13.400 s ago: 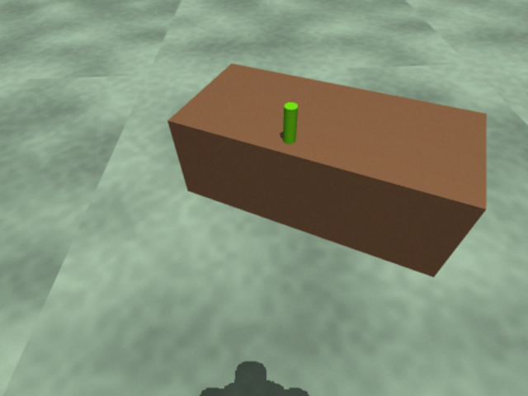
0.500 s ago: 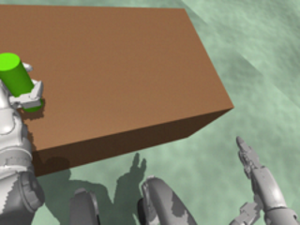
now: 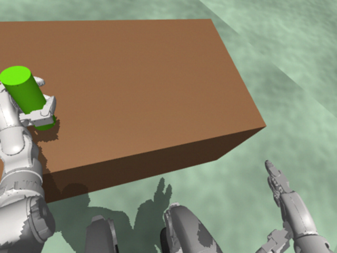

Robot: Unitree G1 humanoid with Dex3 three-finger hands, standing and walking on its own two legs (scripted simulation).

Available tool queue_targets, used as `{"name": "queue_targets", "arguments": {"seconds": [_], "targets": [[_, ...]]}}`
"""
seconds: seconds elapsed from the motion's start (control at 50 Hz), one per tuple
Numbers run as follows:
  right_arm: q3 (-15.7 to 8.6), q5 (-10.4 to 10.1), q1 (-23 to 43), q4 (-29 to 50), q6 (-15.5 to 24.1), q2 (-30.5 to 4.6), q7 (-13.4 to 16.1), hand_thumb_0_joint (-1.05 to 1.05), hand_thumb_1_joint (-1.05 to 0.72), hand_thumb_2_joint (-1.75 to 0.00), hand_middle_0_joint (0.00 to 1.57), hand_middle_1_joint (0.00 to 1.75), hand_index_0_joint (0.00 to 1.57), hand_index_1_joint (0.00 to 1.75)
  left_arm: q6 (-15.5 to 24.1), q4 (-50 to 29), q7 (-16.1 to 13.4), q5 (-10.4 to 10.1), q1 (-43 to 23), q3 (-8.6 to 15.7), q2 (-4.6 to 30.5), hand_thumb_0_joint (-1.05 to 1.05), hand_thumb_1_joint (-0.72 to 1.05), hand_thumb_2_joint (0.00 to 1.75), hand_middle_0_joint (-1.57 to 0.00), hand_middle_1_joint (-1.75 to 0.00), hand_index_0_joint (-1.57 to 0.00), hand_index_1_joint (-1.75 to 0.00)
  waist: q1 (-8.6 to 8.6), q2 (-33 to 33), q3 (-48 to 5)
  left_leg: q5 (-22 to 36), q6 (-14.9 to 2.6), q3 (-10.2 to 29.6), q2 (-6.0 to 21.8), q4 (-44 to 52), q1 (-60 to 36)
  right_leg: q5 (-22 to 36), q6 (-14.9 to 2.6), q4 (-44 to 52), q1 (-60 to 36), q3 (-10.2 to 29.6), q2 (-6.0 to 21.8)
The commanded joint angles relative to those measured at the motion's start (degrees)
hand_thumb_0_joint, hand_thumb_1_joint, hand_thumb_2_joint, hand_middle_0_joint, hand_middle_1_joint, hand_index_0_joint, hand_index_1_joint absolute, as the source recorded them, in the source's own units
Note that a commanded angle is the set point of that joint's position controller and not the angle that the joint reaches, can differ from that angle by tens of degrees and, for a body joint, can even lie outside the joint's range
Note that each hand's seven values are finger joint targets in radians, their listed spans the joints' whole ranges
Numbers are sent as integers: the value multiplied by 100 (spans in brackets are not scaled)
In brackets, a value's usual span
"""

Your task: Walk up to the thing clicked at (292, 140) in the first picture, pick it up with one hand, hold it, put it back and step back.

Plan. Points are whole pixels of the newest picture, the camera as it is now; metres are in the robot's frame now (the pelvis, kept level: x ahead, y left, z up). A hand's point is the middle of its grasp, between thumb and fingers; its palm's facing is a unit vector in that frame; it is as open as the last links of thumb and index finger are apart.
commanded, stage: lift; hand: left
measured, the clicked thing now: (32, 101) +0.50 +0.22 -0.01
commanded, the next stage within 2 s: hold in 1.38 s
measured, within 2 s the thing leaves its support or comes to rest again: neither
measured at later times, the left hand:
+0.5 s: hand (30, 109) +0.44 +0.20 +0.06, palm faces +0.21 -0.98 -0.02, open 7.2 cm
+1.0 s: hand (26, 126) +0.38 +0.18 +0.12, palm faces +0.20 -0.98 -0.02, open 7.2 cm
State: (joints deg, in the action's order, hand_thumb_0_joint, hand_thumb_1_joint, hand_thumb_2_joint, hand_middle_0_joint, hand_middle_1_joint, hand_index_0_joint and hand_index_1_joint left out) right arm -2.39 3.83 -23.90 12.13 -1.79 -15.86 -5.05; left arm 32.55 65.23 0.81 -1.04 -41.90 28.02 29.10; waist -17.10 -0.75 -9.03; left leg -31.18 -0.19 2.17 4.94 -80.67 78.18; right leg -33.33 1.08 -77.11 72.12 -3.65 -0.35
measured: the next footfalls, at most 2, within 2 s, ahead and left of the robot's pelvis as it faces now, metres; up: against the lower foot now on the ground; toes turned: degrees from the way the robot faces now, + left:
none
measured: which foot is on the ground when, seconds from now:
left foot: down 0.00-1.00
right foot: down 0.00-1.00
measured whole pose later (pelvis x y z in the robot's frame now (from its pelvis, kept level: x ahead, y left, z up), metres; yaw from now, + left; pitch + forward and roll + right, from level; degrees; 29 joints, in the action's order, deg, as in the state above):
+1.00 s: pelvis +0.02 -0.01 +0.08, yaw +2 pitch +14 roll -1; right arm -4.8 0.5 -24.6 -2.8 -5.4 -13.5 0.3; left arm 21.3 27.7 0.1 -7.6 -12.0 12.9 11.4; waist -4.1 -0.5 -6.5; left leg -25.5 0.2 -1.6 3.1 -59.3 48.1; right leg -28.7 1.1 -59.0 44.6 -0.9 1.3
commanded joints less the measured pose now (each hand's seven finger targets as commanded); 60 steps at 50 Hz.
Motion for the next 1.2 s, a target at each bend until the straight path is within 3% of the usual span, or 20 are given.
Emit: {"name": "queue_targets", "arguments": {"seconds": [0.0,0.1,0.2,0.26,0.28,0.36,0.5,0.6,0.64,0.74,0.76,0.86,0.88,0.94,0.98,1.0,1.1,1.12,1.14,1.18], "targets": [[-918,2,-247,849,318,-1039,181,0,54,-5,5,5,5,5,442,-1569,-31,-44,-2083,-12,1147,0,45,133,-141,-150,-144,-149,157,1668,-3217,1834,-13,169,-211,1039,-3158,1835,-230,919,-1128,68,-236],[-816,-23,-246,687,282,-924,195,0,53,-5,5,5,5,5,326,-1704,25,-123,-1697,-236,755,0,43,133,-142,-151,-145,-149,327,1655,-3310,2265,36,140,-202,1172,-3543,2081,-233,1015,-1354,48,-238],[-787,-29,-291,356,213,-828,224,0,54,-5,5,5,5,5,203,-1994,-79,-188,-1233,-277,522,0,48,135,-141,-151,-145,-150,472,1391,-2819,1878,-2,63,-232,1400,-3297,1939,-199,1286,-1637,93,-220],[-837,-45,-269,430,195,-858,259,0,55,-5,5,5,5,5,152,-2694,-104,-232,-1255,-376,436,0,49,135,-140,-150,-143,-148,590,1398,-3105,2072,13,62,-215,1534,-3761,2067,-192,1410,-1866,89,-221],[-774,-55,-302,488,181,-787,268,0,55,-5,5,5,5,5,100,-2522,-75,-249,-951,-549,149,0,50,134,-140,-150,-144,-148,537,1263,-2929,2103,17,59,-216,1587,-3752,2103,-189,1445,-1907,72,-222],[-827,-110,-298,193,129,-778,311,0,56,-5,5,5,5,5,-33,-2915,-61,-361,-439,-691,-195,0,50,136,-139,-150,-142,-148,730,1066,-2592,2112,45,47,-214,1842,-3872,2126,-189,1584,-2094,49,-223],[-826,-214,-314,116,78,-699,395,0,55,-5,5,5,5,5,-286,-3610,-86,-508,199,-965,-580,0,44,134,-137,-148,-140,-147,919,552,-2186,2155,-7,-83,-260,2161,-4054,2339,-116,1963,-2604,126,-170],[-883,-236,-325,0,14,-703,461,0,56,-5,5,5,5,5,-411,-4092,-77,-478,371,-1111,-626,0,48,136,-136,-148,-139,-147,996,511,-1960,1834,0,-146,-286,2482,-4276,2100,-99,2234,-2755,185,-111],[-692,-249,-492,-358,-5,-490,457,0,56,-5,5,5,5,5,-429,-4292,-72,-560,535,-1064,-625,0,45,135,-135,-148,-139,-147,1136,497,-1652,1664,1,-201,-333,2570,-4089,2012,-89,2332,-2918,217,-68],[-705,-264,-369,-274,-20,-523,500,0,56,-5,5,5,5,5,-550,-4749,-44,-587,875,-1370,-896,0,43,134,-133,-147,-137,-146,1148,431,-1737,1716,-6,-256,-340,2709,-4396,2093,-67,2490,-3054,250,-44],[-672,-267,-322,-421,-25,-478,511,0,56,-4,5,5,5,5,-569,-4788,-72,-594,888,-1246,-777,0,43,134,-134,-147,-138,-146,1232,398,-1563,1507,0,-259,-353,2772,-4248,1902,-74,2536,-3085,260,-27],[-718,-296,-209,-542,-45,-523,597,0,56,-4,5,5,5,5,-630,-5273,-111,-673,1026,-1294,-815,0,42,134,-134,-148,-139,-146,1307,386,-1568,1393,15,-275,-349,2953,-4418,1819,-80,2649,-3227,284,-2],[-730,-302,-150,-425,-34,-552,608,0,56,-4,5,5,5,5,-701,-4829,-86,-682,1339,-1370,-989,0,42,134,-134,-148,-139,-146,1268,202,-1487,1295,-4,-293,-362,2961,-4358,1752,-55,2719,-3257,293,5],[-692,-320,-252,-635,-45,-500,641,0,55,-5,5,5,5,5,-723,-5255,-108,-701,1325,-1272,-832,0,40,132,-135,-148,-140,-146,1329,185,-1557,1472,-12,-319,-352,2994,-4503,1921,-52,2752,-3396,324,11],[-707,-330,-247,-569,-46,-521,662,0,55,-4,5,5,5,5,-743,-5501,-89,-732,1354,-1358,-889,0,40,134,-135,-149,-140,-147,1324,183,-1654,1649,-15,-340,-368,3001,-4593,2117,-35,2781,-3557,346,26],[-669,-327,-244,-706,-51,-476,663,0,55,-4,5,5,5,5,-802,-5085,-78,-750,1622,-1448,-1119,0,41,133,-136,-149,-140,-147,1310,75,-1418,1641,-21,-321,-365,3026,-4516,2091,-39,2783,-3476,309,12],[-697,-342,-13,-755,-37,-520,684,0,56,-4,5,5,5,5,-858,-5447,-78,-726,1570,-1522,-1093,0,42,135,-135,-149,-139,-148,1371,310,-1347,1550,22,-320,-359,3203,-4701,1931,-82,2844,-3418,285,5],[-835,-356,-79,-855,-45,-653,707,0,55,-4,5,5,5,5,-865,-5640,-106,-740,1496,-1440,-953,0,41,135,-136,-150,-140,-148,1360,345,-1411,1621,32,-299,-330,3241,-4855,1963,-97,2833,-3425,263,-7],[-729,-355,-10,-709,-49,-563,710,0,55,-4,5,5,5,5,-879,-5513,-90,-750,1630,-1553,-1115,0,43,133,-136,-148,-140,-147,1365,149,-1385,1691,20,-288,-341,3233,-4804,2035,-77,2849,-3530,249,-10],[-693,-375,-56,-948,-44,-497,697,0,55,-4,5,5,5,5,-861,-5747,-85,-799,1666,-1382,-921,0,43,134,-137,-149,-141,-148,1491,258,-1431,1855,21,-313,-355,3217,-4807,2179,-82,2843,-3707,265,9]]}}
